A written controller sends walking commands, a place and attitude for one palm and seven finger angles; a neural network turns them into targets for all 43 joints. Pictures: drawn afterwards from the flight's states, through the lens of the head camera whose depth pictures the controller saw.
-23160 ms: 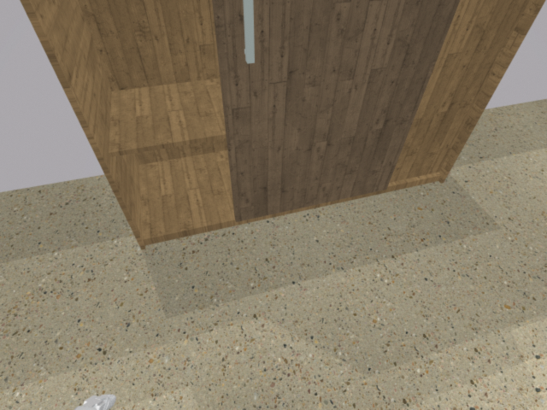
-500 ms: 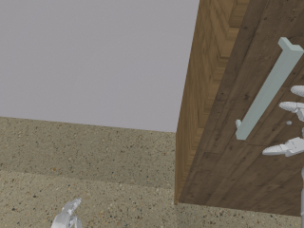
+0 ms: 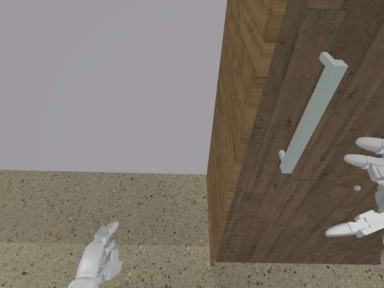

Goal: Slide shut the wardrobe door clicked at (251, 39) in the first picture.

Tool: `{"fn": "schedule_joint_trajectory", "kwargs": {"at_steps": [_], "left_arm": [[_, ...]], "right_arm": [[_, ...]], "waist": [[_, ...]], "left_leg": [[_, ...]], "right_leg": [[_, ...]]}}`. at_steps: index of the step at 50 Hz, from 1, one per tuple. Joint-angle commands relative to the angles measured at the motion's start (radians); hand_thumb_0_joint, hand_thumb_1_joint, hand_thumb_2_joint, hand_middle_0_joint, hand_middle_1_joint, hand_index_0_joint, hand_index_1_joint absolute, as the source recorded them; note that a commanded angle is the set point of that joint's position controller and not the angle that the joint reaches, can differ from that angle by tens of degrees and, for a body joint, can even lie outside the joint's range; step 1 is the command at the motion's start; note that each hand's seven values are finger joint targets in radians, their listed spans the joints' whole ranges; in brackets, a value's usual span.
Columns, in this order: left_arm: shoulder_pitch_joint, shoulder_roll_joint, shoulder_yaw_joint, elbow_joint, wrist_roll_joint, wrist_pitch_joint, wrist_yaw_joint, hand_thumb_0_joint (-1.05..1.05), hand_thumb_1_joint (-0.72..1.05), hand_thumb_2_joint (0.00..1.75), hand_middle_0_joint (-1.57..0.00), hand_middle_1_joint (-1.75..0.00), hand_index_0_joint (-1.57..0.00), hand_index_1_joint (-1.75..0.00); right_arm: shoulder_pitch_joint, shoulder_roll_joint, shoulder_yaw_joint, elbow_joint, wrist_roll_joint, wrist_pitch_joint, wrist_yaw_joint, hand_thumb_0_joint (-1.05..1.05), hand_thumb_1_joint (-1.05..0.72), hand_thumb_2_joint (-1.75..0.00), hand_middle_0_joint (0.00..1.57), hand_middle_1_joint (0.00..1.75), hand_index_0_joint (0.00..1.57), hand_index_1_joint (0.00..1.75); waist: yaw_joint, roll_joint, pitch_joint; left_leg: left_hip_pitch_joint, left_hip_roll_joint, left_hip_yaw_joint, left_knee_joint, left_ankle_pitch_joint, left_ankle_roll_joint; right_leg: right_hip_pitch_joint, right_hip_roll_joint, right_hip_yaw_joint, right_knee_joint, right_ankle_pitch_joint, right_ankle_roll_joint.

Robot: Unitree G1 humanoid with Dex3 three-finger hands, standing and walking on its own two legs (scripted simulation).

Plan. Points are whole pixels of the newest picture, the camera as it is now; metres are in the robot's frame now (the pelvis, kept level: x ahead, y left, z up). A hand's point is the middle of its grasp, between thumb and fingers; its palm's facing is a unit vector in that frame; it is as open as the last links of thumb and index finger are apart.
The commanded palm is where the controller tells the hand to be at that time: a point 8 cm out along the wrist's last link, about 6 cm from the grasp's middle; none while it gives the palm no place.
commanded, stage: slip the hand off the handle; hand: right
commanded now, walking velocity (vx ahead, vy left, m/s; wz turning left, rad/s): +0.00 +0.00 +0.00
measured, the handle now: (303, 120) +0.38 -0.23 +0.19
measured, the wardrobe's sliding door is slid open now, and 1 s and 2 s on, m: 0.00 0.00 0.00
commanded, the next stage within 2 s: draw the hand back to the body in 0.06 s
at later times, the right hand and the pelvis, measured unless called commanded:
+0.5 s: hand (361, 196) +0.22 -0.26 +0.18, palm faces +0.09 +0.99 -0.09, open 14.7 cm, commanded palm +0.17 -0.30 +0.18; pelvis +0.01 +0.01 +0.01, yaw +1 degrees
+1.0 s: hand (368, 206) +0.20 -0.27 +0.17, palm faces +0.46 +0.82 -0.33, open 12.6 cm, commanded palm +0.15 -0.30 +0.19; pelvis +0.01 +0.00 +0.01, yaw +0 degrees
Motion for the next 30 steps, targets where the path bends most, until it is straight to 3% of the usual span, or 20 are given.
{"fn": "schedule_joint_trajectory", "kwargs": {"at_steps": [1, 2, 3, 7, 9, 10, 12, 16, 18, 21, 24, 28, 30], "left_arm": [[-0.089, 0.119, 0.056, -0.151, -0.005, -0.058, 0.01, 0.0, 0.9, 0.9, -0.2, -0.3, -0.2, -0.3], [-0.087, 0.122, 0.058, -0.145, -0.005, -0.055, 0.011, 0.0, 0.9, 0.9, -0.2, -0.3, -0.2, -0.3], [-0.099, 0.117, 0.056, -0.155, -0.008, -0.055, 0.009, 0.0, 0.9, 0.9, -0.2, -0.3, -0.2, -0.3], [-0.09, 0.123, 0.056, -0.135, -0.011, -0.066, 0.022, 0.0, 0.9, 0.9, -0.2, -0.3, -0.2, -0.3], [-0.085, 0.121, 0.06, -0.133, -0.012, -0.077, 0.025, 0.0, 0.9, 0.9, -0.2, -0.3, -0.2, -0.3], [-0.089, 0.149, 0.053, -0.131, -0.036, -0.086, 0.033, 0.0, 0.9, 0.9, -0.2, -0.3, -0.2, -0.3], [-0.12, 0.147, 0.045, -0.158, -0.051, -0.101, 0.054, 0.0, 0.9, 0.9, -0.2, -0.3, -0.2, -0.3], [-0.123, 0.154, 0.03, -0.164, -0.059, -0.12, 0.062, 0.0, 0.9, 0.9, -0.2, -0.3, -0.2, -0.3], [-0.133, 0.145, 0.029, -0.174, -0.056, -0.12, 0.048, 0.0, 0.9, 0.9, -0.2, -0.3, -0.2, -0.3], [-0.127, 0.138, 0.034, -0.197, -0.058, -0.127, 0.021, 0.0, 0.9, 0.9, -0.2, -0.3, -0.2, -0.3], [-0.116, 0.147, 0.041, -0.199, -0.063, -0.116, 0.009, 0.0, 0.9, 0.9, -0.2, -0.3, -0.2, -0.3], [-0.119, 0.149, 0.043, -0.216, -0.066, -0.112, 0.009, 0.0, 0.9, 0.9, -0.2, -0.3, -0.2, -0.3], [-0.11, 0.148, 0.045, -0.216, -0.062, -0.117, 0.017, 0.0, 0.9, 0.9, -0.2, -0.3, -0.2, -0.3]], "right_arm": [[-0.089, -0.229, -0.136, -0.248, 0.034, -0.06, 0.008, 0.0, 0.55, -0.2, 0.25, 1.15, 0.25, 1.15], [-0.046, -0.252, -0.173, -0.235, 0.042, -0.054, 0.007, 0.0, 0.55, -0.2, 0.25, 1.15, 0.25, 1.15], [-0.031, -0.224, -0.157, -0.263, 0.052, -0.053, 0.015, 0.0, 0.55, -0.2, 0.25, 1.15, 0.25, 1.15], [-0.137, -0.242, -0.152, -0.277, 0.06, -0.072, 0.022, 0.0, 0.55, -0.2, 0.25, 1.15, 0.25, 1.15], [-0.098, -0.233, -0.151, -0.266, 0.064, -0.085, 0.03, 0.0, 0.55, -0.2, 0.25, 1.15, 0.25, 1.15], [-0.049, -0.237, -0.108, -0.139, 0.111, 0.023, 0.113, 0.0, 0.55, -0.2, 0.25, 1.15, 0.25, 1.15], [-0.16, -0.271, -0.108, -0.254, 0.136, 0.108, 0.178, 0.0, 0.55, -0.2, 0.25, 1.15, 0.25, 1.15], [-0.173, -0.363, -0.196, -0.186, 0.181, 0.226, 0.267, 0.0, 0.55, -0.2, 0.25, 1.15, 0.25, 1.15], [-0.152, -0.385, -0.255, -0.188, 0.198, 0.228, 0.268, 0.0, 0.55, -0.2, 0.25, 1.15, 0.25, 1.15], [-0.046, -0.327, -0.255, -0.228, 0.213, 0.225, 0.249, 0.0, 0.55, -0.2, 0.25, 1.15, 0.25, 1.15], [0.007, -0.291, -0.241, -0.183, 0.213, 0.25, 0.242, 0.0, 0.55, -0.2, 0.25, 1.15, 0.25, 1.15], [-0.046, -0.276, -0.185, -0.277, 0.181, 0.278, 0.226, 0.0, 0.55, -0.2, 0.25, 1.15, 0.25, 1.15], [-0.047, -0.301, -0.206, -0.306, 0.174, 0.272, 0.213, 0.0, 0.51, -0.22, 0.25, 1.13, 0.25, 1.13]], "waist": [[0.0, -0.033, -0.114], [-0.006, -0.006, -0.102], [-0.003, -0.03, -0.103], [0.022, -0.035, -0.07], [0.019, -0.054, -0.092], [0.034, -0.062, -0.127], [0.031, -0.074, -0.128], [0.017, -0.014, -0.078], [0.003, -0.008, -0.071], [-0.011, -0.054, -0.101], [-0.001, -0.006, -0.074], [0.014, -0.044, -0.04], [0.012, -0.035, -0.054]], "left_leg": [[-0.015, 0.012, -0.009, -0.106, 0.144, 0.012], [-0.006, 0.01, -0.013, -0.114, 0.147, 0.011], [-0.007, 0.015, -0.016, -0.116, 0.149, 0.008], [-0.042, 0.01, -0.027, -0.128, 0.101, 0.006], [-0.039, 0.013, -0.03, -0.127, 0.1, 0.006], [0.03, 0.027, -0.037, -0.144, 0.109, 0.005], [0.058, 0.028, -0.046, -0.165, 0.126, -0.001], [0.07, 0.029, -0.06, -0.193, 0.141, -0.011], [0.084, 0.039, -0.081, -0.192, 0.157, -0.013], [0.081, 0.025, -0.04, -0.161, 0.213, -0.003], [0.058, 0.03, -0.057, -0.168, 0.216, -0.017], [0.02, 0.022, -0.044, -0.177, 0.154, -0.014], [0.02, 0.017, -0.035, -0.176, 0.137, -0.007]], "right_leg": [[0.097, -0.045, 0.051, -0.127, 0.151, 0.048], [0.083, -0.046, 0.045, -0.121, 0.155, 0.045], [0.082, -0.041, 0.036, -0.117, 0.154, 0.042], [0.078, -0.042, 0.042, -0.106, 0.115, 0.036], [0.088, -0.039, 0.039, -0.103, 0.115, 0.034], [0.095, -0.047, 0.048, -0.127, 0.09, 0.029], [0.118, -0.044, 0.051, -0.129, 0.11, 0.014], [0.12, -0.046, 0.073, -0.14, 0.143, 0.009], [0.104, -0.048, 0.072, -0.126, 0.161, 0.017], [0.142, -0.046, 0.061, -0.132, 0.203, 0.025], [0.119, -0.051, 0.054, -0.123, 0.184, 0.025], [0.135, -0.051, 0.053, -0.136, 0.153, 0.017], [0.148, -0.05, 0.06, -0.144, 0.148, 0.015]]}}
